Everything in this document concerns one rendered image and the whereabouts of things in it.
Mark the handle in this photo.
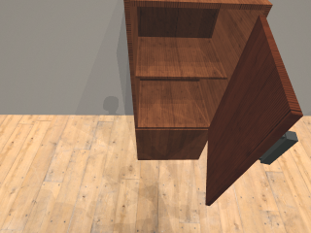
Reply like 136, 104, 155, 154
259, 130, 298, 165

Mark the cupboard door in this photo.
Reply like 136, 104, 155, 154
205, 15, 303, 206

